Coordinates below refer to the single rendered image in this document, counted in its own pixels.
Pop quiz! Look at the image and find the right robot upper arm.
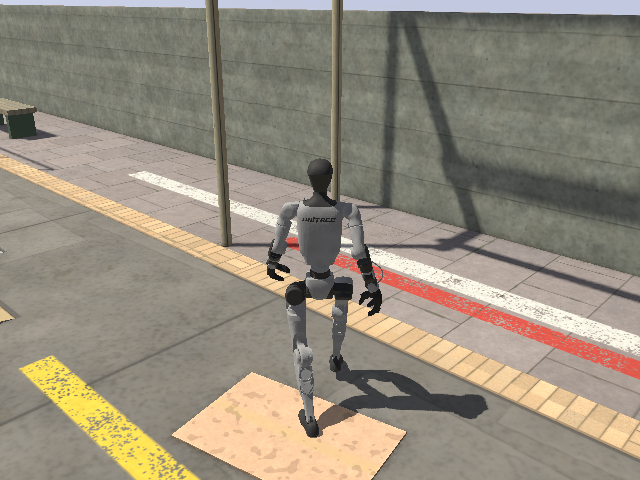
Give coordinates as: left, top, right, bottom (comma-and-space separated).
341, 202, 367, 260

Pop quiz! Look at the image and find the left robot upper arm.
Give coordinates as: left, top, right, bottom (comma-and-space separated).
271, 201, 300, 255

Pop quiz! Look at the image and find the robot right hand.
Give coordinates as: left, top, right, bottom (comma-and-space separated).
359, 289, 382, 316

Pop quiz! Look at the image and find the robot head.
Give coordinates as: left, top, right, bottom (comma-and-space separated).
303, 158, 337, 207

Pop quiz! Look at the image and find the left robot forearm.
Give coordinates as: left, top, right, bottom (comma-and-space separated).
266, 239, 282, 269

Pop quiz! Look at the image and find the right robot forearm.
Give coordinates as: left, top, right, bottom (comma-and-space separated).
357, 244, 379, 293

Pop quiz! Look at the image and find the robot left hand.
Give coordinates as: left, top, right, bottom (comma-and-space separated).
267, 263, 290, 281

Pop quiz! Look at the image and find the robot right shin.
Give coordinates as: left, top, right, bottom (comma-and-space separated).
332, 305, 348, 360

